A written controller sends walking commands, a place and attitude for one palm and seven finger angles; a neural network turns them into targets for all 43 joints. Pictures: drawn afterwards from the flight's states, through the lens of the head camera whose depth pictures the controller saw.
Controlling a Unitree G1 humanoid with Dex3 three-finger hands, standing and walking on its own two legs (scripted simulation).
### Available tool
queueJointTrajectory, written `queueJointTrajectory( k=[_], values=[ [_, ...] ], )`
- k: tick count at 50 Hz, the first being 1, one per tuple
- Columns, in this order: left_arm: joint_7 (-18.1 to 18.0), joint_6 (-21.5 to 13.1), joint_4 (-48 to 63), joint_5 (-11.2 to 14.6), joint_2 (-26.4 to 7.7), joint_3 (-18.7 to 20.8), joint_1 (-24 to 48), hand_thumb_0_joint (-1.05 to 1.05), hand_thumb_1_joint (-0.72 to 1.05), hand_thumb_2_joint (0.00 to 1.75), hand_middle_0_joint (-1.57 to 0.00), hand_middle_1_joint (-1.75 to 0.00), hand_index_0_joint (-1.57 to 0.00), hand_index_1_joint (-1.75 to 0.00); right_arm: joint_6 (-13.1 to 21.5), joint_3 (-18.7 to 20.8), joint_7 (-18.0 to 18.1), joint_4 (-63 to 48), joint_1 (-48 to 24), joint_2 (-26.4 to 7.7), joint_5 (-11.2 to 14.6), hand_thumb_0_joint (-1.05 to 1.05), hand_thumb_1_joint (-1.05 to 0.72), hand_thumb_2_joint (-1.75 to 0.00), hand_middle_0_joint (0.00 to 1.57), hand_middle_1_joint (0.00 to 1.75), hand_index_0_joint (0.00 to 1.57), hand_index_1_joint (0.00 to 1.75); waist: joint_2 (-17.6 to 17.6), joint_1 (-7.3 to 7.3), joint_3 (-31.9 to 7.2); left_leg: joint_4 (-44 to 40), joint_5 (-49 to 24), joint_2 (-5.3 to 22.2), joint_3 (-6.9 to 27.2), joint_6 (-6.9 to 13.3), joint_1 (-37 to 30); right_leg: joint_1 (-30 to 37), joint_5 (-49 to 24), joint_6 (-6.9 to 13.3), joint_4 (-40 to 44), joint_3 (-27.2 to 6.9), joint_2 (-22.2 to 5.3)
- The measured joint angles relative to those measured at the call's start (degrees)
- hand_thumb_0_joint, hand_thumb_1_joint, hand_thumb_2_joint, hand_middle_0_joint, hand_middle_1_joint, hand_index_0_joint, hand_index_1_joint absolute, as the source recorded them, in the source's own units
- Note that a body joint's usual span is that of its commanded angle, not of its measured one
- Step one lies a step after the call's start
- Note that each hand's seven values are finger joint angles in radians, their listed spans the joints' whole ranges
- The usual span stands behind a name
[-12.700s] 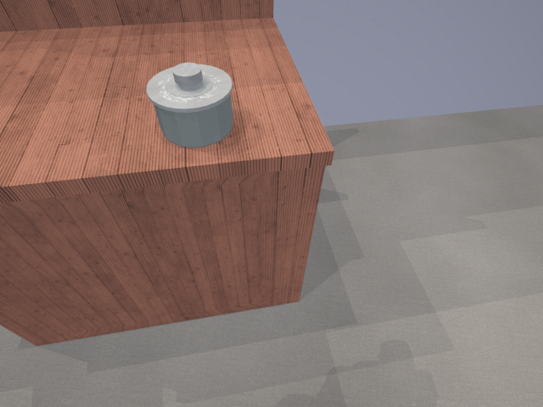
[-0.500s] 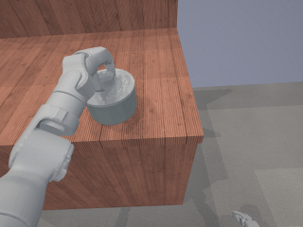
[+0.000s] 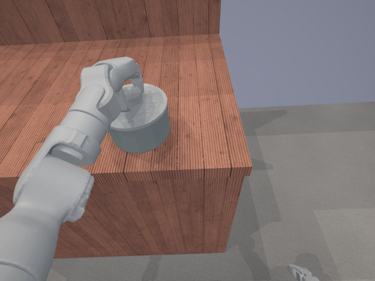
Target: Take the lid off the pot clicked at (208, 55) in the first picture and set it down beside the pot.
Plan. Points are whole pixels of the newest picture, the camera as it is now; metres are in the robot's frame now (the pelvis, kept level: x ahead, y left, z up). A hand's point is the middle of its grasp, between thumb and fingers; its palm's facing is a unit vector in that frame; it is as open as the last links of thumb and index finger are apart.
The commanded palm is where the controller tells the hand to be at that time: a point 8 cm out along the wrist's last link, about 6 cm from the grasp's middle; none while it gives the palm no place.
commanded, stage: close the fingers and squeeze the knob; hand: left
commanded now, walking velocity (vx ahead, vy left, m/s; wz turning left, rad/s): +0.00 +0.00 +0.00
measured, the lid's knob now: (130, 96) +0.48 +0.14 +0.16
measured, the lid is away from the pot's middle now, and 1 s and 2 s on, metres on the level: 0.00 0.02 0.02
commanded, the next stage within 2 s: lift the lid straight up in 0.12 s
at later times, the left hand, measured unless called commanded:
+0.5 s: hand (124, 95) +0.45 +0.14 +0.18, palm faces -0.35 -0.11 -0.93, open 8.8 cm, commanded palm +0.44 +0.15 +0.26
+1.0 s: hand (125, 77) +0.46 +0.13 +0.22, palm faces -0.30 -0.11 -0.95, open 8.7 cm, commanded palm +0.44 +0.14 +0.30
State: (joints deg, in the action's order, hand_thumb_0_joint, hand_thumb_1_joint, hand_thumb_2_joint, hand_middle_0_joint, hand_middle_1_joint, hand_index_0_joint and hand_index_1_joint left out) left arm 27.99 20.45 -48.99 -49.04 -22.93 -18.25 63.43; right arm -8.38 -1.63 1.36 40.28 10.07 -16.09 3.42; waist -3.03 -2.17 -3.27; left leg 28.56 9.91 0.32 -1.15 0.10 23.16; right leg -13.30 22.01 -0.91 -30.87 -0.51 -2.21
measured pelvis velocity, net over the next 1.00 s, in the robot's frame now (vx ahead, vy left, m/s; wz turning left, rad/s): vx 0.00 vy -0.01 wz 0.00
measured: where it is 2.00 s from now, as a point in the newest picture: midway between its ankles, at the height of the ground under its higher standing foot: outside the picture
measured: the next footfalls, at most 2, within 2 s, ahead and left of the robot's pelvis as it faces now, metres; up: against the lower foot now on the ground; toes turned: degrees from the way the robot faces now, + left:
none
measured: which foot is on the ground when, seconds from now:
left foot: down 0.00-1.00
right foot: down 0.00-1.00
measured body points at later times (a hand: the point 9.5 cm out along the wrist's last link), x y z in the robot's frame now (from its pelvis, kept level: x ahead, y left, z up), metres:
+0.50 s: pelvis +0.00 +0.00 +0.00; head +0.02 -0.03 +0.45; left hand +0.47 +0.14 +0.23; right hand +0.14 -0.25 -0.13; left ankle +0.05 +0.13 -0.73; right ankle -0.07 -0.13 -0.73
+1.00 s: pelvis +0.00 -0.01 +0.00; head +0.02 -0.04 +0.45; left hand +0.47 +0.13 +0.27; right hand +0.14 -0.26 -0.13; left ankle +0.05 +0.13 -0.73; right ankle -0.07 -0.13 -0.73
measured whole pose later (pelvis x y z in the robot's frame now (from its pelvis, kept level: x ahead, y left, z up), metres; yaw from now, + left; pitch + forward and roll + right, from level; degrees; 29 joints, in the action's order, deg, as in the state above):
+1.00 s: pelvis +0.00 -0.01 +0.00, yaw +0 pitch +4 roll +2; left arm 30.9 20.4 -46.3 -48.5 -24.4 -17.1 67.1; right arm -4.6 -1.6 1.3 40.5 9.2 -16.6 3.4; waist -3.8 -1.5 -3.1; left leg 27.1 9.6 0.2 -1.4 -0.2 21.8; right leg -12.7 22.2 -0.6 -30.6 -0.9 -2.3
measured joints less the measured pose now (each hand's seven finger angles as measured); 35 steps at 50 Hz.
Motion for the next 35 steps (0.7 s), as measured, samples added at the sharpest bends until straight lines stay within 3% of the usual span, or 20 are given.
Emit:
queueJointTrajectory(
  k=[17,35],
  values=[
    [0.58,-0.18,1.50,0.45,-0.50,-0.23,-0.80,0.02,0.10,0.96,-0.91,-1.04,-0.54,-0.90,0.42,0.14,0.02,0.08,-0.26,-0.11,-0.05,0.01,-0.91,-0.90,0.20,0.30,0.20,0.30,-0.11,0.10,0.09,-0.09,0.09,-0.07,-0.01,0.00,-0.26,0.25,0.07,0.00,0.10,-0.04,-0.06],
    [2.30,-1.01,3.70,1.16,-0.88,0.17,0.08,0.08,0.17,0.96,-1.07,-1.11,-0.51,-0.85,3.96,0.27,0.13,0.27,-0.79,0.13,-0.14,0.01,-0.91,-0.90,0.20,0.30,0.20,0.30,-0.75,0.64,0.37,-0.72,-0.04,-0.28,-0.09,-0.09,-0.75,0.49,0.21,0.04,0.24,-0.12,-0.26]
  ],
)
